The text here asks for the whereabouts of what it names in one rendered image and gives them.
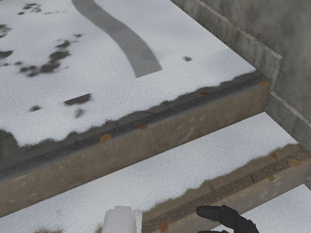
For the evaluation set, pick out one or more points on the right robot hand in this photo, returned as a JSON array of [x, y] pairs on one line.
[[227, 217]]

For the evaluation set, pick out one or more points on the left robot thigh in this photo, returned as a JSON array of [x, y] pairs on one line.
[[123, 220]]

